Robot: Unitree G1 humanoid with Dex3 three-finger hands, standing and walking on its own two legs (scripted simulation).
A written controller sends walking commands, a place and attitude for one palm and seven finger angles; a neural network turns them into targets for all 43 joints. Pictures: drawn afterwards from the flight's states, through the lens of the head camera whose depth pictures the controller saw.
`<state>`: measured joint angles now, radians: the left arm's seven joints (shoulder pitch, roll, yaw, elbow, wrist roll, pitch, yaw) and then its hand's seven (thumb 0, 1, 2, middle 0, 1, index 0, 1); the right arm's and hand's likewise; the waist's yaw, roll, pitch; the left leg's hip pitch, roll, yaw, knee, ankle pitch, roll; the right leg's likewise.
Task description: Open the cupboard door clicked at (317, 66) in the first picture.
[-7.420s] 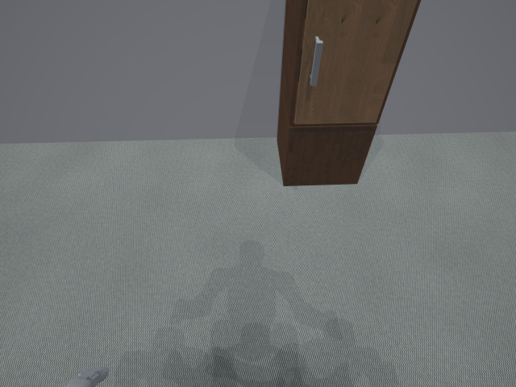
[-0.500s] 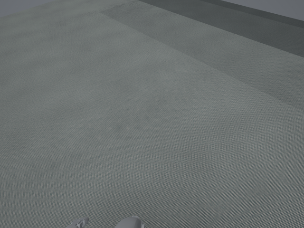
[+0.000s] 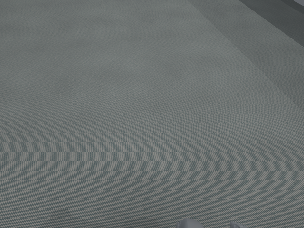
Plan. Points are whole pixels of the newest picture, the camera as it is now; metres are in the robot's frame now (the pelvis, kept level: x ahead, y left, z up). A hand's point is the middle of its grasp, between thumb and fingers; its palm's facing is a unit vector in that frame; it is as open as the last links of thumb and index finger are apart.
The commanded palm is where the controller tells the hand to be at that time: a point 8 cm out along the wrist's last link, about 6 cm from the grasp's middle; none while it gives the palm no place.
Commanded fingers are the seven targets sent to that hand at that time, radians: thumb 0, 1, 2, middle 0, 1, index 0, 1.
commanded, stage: turn to face it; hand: left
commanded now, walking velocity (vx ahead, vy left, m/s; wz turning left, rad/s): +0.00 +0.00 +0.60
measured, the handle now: out of the picture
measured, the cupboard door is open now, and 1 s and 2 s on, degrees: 0 0 0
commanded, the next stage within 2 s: none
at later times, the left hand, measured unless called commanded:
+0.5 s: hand out of the picture +0.03 +0.14 -0.13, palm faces +0.32 -0.90 -0.28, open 7.4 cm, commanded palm none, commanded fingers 0.00 0.90 0.90 -0.20 -0.30 -0.20 -0.30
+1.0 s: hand out of the picture -0.06 +0.20 -0.15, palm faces +0.62 -0.75 -0.24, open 7.4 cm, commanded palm none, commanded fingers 0.00 0.90 0.90 -0.20 -0.30 -0.20 -0.30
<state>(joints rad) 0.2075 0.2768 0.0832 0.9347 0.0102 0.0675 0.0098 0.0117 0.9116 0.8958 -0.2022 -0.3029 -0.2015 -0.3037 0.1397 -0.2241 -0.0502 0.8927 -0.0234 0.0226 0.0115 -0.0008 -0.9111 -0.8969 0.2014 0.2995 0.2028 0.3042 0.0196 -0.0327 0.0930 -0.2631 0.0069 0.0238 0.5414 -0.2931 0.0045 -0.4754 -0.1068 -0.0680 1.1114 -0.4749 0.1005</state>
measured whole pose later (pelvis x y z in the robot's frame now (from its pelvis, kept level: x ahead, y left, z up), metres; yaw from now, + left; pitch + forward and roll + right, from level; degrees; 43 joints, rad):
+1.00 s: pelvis -0.01 -0.03 +0.01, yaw +36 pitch +0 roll -1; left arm 0.17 0.26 0.07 0.90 0.01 0.06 0.01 0.01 0.91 0.90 -0.20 -0.30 -0.20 -0.30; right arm 0.17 -0.21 -0.04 0.92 -0.02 0.03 0.01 0.00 -0.91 -0.90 0.20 0.30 0.20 0.30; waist 0.01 -0.02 0.07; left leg -0.24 -0.02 -0.02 0.48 -0.24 0.04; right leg -0.48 -0.10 -0.02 1.04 -0.41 0.11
